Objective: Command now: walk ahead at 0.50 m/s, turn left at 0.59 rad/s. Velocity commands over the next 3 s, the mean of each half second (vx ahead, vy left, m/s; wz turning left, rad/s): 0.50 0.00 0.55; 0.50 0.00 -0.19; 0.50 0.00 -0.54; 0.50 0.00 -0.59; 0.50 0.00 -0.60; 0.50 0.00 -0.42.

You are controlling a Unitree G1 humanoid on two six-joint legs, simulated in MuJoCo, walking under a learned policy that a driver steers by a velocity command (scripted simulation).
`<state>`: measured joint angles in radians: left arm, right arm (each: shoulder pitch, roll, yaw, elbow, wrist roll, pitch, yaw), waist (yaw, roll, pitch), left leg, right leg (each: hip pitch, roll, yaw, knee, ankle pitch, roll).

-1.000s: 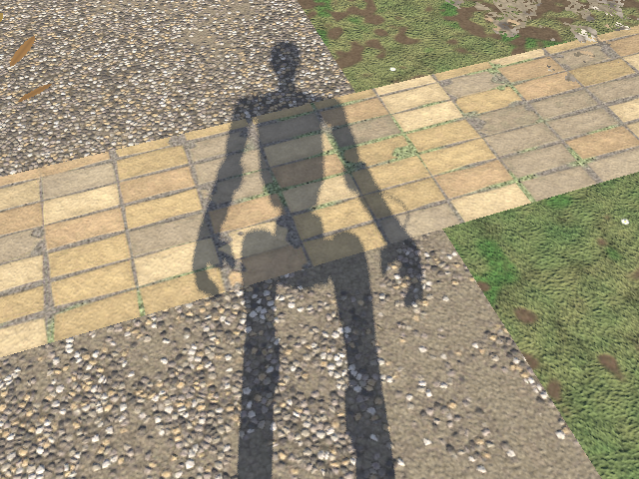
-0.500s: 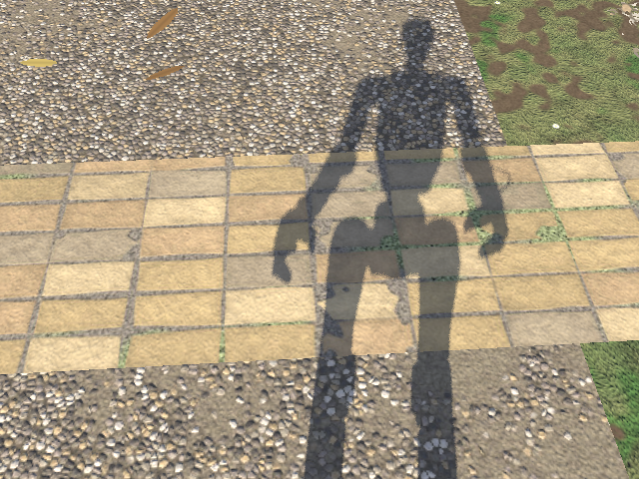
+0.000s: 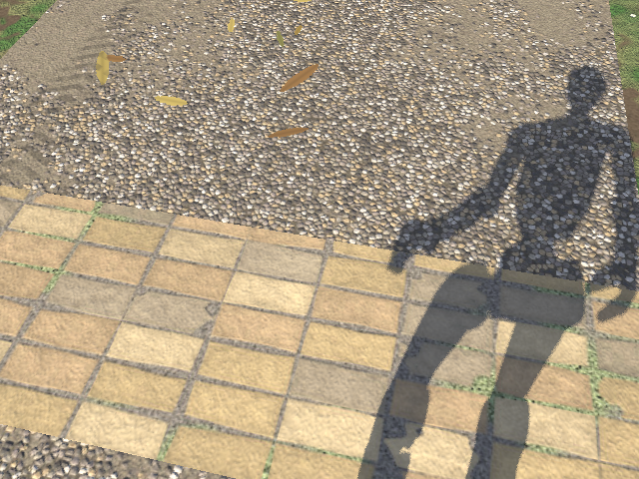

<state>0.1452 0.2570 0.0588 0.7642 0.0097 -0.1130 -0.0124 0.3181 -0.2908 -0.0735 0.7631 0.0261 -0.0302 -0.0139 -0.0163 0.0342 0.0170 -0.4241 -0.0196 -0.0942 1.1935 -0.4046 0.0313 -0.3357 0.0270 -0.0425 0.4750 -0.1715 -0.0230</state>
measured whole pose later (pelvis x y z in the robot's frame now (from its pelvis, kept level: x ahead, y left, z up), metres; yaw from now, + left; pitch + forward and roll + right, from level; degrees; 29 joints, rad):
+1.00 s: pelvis +0.55 +0.12 -0.02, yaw +6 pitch +3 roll +0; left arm 0.12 0.29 0.05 0.69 -0.02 -0.07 -0.06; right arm 0.30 -0.29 -0.06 0.80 -0.01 -0.05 -0.02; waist -0.02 -0.01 0.04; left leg -0.13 0.00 0.05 0.96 -0.47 0.00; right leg -0.52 0.06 -0.05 0.62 -0.15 -0.10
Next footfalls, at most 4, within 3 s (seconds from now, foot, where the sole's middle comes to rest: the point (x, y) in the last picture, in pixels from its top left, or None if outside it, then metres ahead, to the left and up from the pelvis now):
0.40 left None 0.34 0.18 -0.77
0.94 right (307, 379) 0.70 0.06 -0.77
1.40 left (219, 287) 0.96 0.28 -0.77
1.92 right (351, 227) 1.15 -0.06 -0.77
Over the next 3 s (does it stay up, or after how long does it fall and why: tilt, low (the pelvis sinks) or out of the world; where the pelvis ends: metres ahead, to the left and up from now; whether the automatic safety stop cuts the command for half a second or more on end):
stays up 1.46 -0.28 -0.01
